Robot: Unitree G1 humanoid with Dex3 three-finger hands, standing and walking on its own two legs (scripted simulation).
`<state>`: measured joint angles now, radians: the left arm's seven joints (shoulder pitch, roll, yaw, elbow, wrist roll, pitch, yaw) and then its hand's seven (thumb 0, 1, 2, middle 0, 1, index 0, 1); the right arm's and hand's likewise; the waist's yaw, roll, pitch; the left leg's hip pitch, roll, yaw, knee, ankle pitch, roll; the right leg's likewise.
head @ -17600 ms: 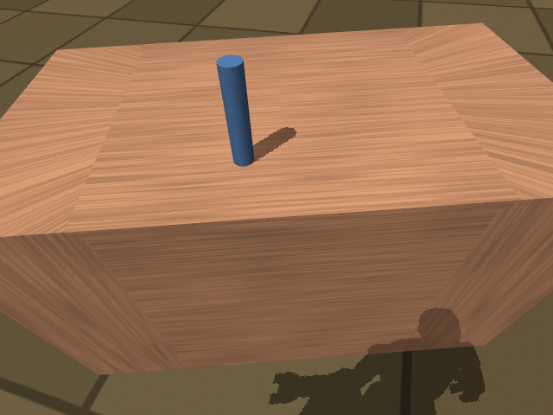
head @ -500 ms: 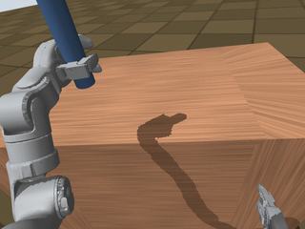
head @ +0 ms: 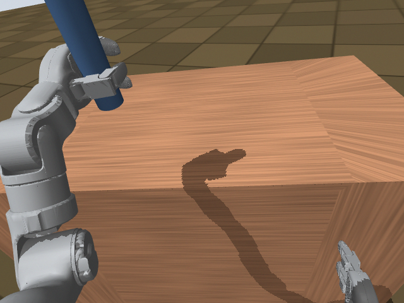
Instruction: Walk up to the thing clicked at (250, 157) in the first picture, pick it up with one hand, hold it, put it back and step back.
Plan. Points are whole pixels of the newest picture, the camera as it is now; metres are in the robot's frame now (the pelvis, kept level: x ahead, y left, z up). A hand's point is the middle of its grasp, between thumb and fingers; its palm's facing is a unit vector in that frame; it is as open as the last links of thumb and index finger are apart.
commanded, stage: hold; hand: left
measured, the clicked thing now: (83, 41) +0.33 +0.17 +0.40
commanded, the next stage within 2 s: crouch in 1.16 s
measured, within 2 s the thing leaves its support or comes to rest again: neither
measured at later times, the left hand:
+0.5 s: hand (101, 68) +0.34 +0.16 +0.36, palm faces +0.11 -0.99 +0.01, open 5.5 cm
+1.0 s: hand (103, 71) +0.34 +0.16 +0.36, palm faces +0.09 -1.00 -0.01, open 5.5 cm
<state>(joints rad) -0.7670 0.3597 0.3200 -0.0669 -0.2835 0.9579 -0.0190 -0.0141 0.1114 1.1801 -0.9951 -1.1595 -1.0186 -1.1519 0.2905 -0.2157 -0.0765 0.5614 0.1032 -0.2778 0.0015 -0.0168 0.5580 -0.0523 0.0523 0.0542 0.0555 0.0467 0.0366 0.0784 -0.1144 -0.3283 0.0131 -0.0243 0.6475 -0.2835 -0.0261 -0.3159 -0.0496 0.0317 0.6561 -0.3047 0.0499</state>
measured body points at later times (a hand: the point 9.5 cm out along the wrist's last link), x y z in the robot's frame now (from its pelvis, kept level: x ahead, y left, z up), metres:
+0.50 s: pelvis +0.00 +0.00 +0.00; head -0.06 -0.04 +0.45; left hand +0.33 +0.22 +0.36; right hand +0.18 -0.24 -0.06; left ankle +0.04 +0.14 -0.72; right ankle +0.03 -0.15 -0.72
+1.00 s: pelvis +0.00 +0.00 +0.00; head -0.06 -0.04 +0.44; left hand +0.32 +0.21 +0.36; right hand +0.18 -0.23 -0.05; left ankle +0.04 +0.14 -0.72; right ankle +0.03 -0.15 -0.72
